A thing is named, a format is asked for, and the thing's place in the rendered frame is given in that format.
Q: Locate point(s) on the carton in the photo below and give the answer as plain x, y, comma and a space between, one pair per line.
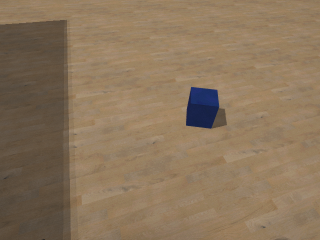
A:
202, 108

